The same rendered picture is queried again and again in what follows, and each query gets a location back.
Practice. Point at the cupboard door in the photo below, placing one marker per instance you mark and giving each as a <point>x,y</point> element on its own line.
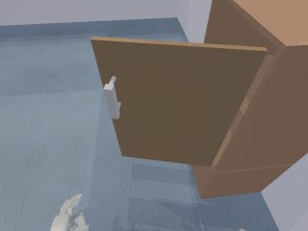
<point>178,99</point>

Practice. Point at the handle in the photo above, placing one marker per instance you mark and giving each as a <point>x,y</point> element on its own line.
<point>111,99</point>

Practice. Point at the robot left hand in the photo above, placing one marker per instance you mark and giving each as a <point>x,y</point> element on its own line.
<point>63,222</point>

